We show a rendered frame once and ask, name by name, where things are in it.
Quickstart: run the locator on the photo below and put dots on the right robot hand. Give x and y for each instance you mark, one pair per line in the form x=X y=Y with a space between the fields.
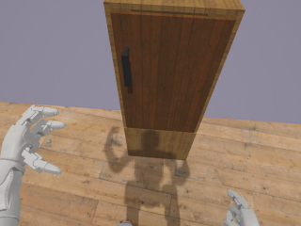
x=244 y=217

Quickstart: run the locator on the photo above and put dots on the cupboard door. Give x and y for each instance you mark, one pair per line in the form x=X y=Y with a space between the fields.
x=173 y=61

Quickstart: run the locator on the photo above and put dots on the left robot hand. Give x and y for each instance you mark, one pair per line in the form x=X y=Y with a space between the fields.
x=19 y=137

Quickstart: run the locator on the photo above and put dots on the handle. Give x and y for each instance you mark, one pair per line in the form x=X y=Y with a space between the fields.
x=125 y=61

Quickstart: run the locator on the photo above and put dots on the robot left forearm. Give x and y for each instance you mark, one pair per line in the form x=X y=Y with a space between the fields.
x=11 y=173

